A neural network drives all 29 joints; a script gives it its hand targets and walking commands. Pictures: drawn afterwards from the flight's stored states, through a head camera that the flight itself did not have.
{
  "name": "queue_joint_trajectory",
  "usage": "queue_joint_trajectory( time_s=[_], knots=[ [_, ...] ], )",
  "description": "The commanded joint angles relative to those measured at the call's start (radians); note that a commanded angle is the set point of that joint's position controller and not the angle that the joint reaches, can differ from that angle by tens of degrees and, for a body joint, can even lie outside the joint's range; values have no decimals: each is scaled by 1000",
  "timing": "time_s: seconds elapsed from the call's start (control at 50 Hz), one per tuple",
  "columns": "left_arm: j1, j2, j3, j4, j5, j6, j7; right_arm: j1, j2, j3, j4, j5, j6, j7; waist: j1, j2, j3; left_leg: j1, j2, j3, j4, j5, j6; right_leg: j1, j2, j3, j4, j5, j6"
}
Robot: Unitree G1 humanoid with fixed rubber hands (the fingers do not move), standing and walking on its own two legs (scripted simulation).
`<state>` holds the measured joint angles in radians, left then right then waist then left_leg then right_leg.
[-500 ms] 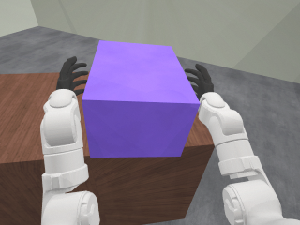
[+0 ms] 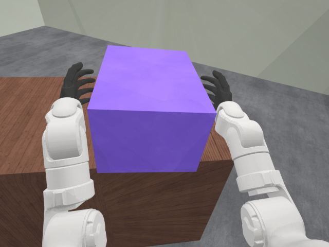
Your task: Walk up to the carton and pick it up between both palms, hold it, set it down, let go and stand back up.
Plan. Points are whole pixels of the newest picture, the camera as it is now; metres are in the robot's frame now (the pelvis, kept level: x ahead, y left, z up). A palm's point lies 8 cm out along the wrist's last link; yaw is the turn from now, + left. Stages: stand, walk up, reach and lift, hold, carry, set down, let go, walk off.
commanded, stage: hold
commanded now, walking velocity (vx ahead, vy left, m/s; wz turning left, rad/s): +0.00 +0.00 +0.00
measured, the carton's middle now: (148, 103) +0.45 +0.01 +0.17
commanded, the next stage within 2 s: none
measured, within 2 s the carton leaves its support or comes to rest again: neither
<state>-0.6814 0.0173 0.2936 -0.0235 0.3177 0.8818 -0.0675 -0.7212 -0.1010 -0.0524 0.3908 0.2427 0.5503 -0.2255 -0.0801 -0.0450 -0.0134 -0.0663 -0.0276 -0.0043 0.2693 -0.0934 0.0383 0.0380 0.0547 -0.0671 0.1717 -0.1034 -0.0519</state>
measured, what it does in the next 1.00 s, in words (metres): stands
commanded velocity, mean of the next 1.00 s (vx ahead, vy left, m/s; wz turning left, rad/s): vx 0.00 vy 0.00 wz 0.00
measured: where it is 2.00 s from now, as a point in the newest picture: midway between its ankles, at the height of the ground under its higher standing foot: outside the picture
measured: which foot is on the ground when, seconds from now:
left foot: down 0.00-1.00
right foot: down 0.00-1.00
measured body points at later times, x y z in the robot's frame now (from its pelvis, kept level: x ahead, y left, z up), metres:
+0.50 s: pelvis +0.01 +0.01 +0.00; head -0.04 +0.03 +0.45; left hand +0.37 +0.17 +0.24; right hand +0.38 -0.16 +0.22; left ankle +0.04 +0.09 -0.75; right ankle +0.01 -0.09 -0.75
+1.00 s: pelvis +0.00 +0.00 +0.00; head -0.05 +0.03 +0.45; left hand +0.37 +0.17 +0.24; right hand +0.38 -0.16 +0.22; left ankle +0.04 +0.09 -0.75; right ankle +0.01 -0.09 -0.75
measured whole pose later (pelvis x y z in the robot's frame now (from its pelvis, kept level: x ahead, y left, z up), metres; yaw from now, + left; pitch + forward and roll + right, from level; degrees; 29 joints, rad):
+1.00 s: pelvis +0.00 +0.00 +0.00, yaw +0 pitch -7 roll -1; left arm -0.67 0.01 0.29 -0.04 0.32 0.89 -0.06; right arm -0.72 -0.12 -0.04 0.40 0.25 0.56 -0.22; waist -0.08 -0.04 -0.01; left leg -0.05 -0.03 0.00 0.26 -0.10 0.04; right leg 0.05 0.05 -0.06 0.16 -0.10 -0.05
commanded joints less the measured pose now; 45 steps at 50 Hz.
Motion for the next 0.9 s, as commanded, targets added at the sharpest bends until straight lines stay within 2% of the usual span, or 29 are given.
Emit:
queue_joint_trajectory(
  time_s=[0.0,0.04,0.06,0.12,0.14,0.18,0.2,0.28,0.32,0.34,0.38,0.44,0.48,0.56,0.66,0.72,0.76,0.78,0.82,0.86,0.88],
  knots=[
    [-507,-394,-388,-122,-187,-42,-150,-636,300,237,-267,85,-50,73,-14,88,-340,154,37,-24,-11,110,-53,9,-49,24,-19,128,42],
    [-497,-392,-383,-131,-188,-43,-150,-636,308,250,-286,87,-53,71,-9,74,-341,151,33,-23,-7,133,-48,24,-52,25,-16,167,49],
    [-498,-389,-375,-104,-183,-41,-152,-639,305,247,-272,82,-51,72,-9,62,-316,156,35,-25,-13,116,-46,7,-57,27,-19,155,52],
    [-495,-395,-386,-121,-183,-40,-145,-644,297,244,-274,83,-53,81,1,77,-309,150,38,-24,-20,95,-53,-1,-47,20,-22,101,42],
    [-499,-393,-386,-130,-189,-42,-143,-639,294,243,-281,81,-54,82,-9,68,-320,162,40,-21,-17,95,-52,7,-46,20,-24,103,42],
    [-488,-392,-374,-113,-189,-40,-144,-643,297,249,-288,82,-54,84,2,55,-321,155,39,-26,-18,105,-51,14,-46,19,-22,120,47],
    [-498,-399,-389,-126,-194,-43,-143,-645,304,251,-292,83,-57,84,-3,63,-327,157,39,-23,-14,107,-52,2,-45,19,-19,119,46],
    [-484,-397,-394,-142,-187,-38,-142,-628,303,267,-308,89,-56,76,-6,75,-359,188,36,-28,3,198,-52,34,-50,30,-16,218,48],
    [-491,-388,-388,-143,-180,-33,-142,-623,292,256,-267,91,-48,78,-5,74,-319,185,36,-26,-7,165,-57,18,-48,23,-20,171,46],
    [-483,-392,-398,-161,-184,-30,-141,-620,288,253,-286,97,-51,79,-5,80,-329,182,36,-25,-10,165,-61,17,-45,24,-20,166,43],
    [-473,-401,-405,-168,-194,-28,-142,-620,289,258,-311,95,-53,76,-15,79,-350,202,38,-27,-2,182,-62,22,-47,26,-20,189,45],
    [-469,-397,-395,-155,-188,-25,-146,-630,293,273,-317,94,-50,73,-6,55,-338,201,37,-32,0,204,-56,29,-48,23,-19,215,47],
    [-484,-389,-384,-127,-180,-27,-144,-638,283,248,-271,86,-48,78,-10,63,-309,185,40,-29,-12,150,-61,3,-46,20,-28,149,42],
    [-476,-387,-395,-156,-190,-29,-147,-623,296,257,-297,97,-52,75,-9,67,-331,190,34,-25,-5,177,-55,16,-51,28,-23,195,48],
    [-487,-399,-401,-134,-192,-29,-146,-639,287,246,-289,87,-49,77,-18,78,-332,186,40,-29,-8,135,-58,3,-48,21,-21,144,43],
    [-502,-387,-382,-138,-187,-29,-144,-648,288,244,-277,93,-44,82,-4,70,-309,171,38,-24,-14,124,-59,6,-42,16,-22,129,42],
    [-506,-394,-389,-127,-192,-31,-141,-645,291,240,-265,85,-45,85,-11,74,-308,161,40,-23,-15,107,-59,-5,-45,18,-24,112,38],
    [-493,-388,-372,-91,-187,-30,-143,-650,291,241,-253,79,-46,85,-2,66,-284,154,40,-24,-18,99,-56,-1,-50,17,-27,113,40],
    [-500,-394,-374,-99,-185,-34,-143,-641,294,236,-249,78,-48,85,-6,56,-311,161,38,-24,-17,114,-50,21,-46,19,-22,131,45],
    [-495,-394,-384,-135,-190,-35,-142,-651,289,246,-291,93,-52,81,-6,67,-355,188,35,-27,-6,148,-53,23,-48,22,-17,163,45],
    [-493,-390,-376,-122,-183,-34,-145,-646,297,243,-267,90,-49,79,-6,74,-332,184,34,-23,-8,150,-57,9,-50,25,-21,168,45]
  ],
)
